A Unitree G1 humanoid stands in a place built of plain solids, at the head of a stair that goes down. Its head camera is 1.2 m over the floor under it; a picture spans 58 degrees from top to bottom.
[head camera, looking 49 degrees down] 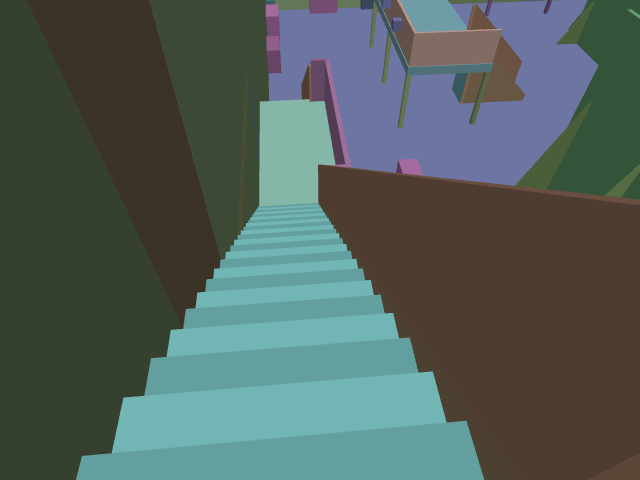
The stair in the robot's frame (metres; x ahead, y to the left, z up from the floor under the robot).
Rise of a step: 0.21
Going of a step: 0.26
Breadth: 1.19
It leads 5 degrees to the left of straight ahead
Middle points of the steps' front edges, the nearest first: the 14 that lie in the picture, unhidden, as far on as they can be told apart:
0.41 0.13 -0.20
0.67 0.15 -0.41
0.93 0.17 -0.62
1.19 0.19 -0.82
1.44 0.22 -1.03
1.70 0.24 -1.23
1.96 0.26 -1.44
2.22 0.28 -1.65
2.47 0.31 -1.85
2.73 0.33 -2.06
2.99 0.35 -2.26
3.25 0.37 -2.47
3.50 0.40 -2.68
3.76 0.42 -2.88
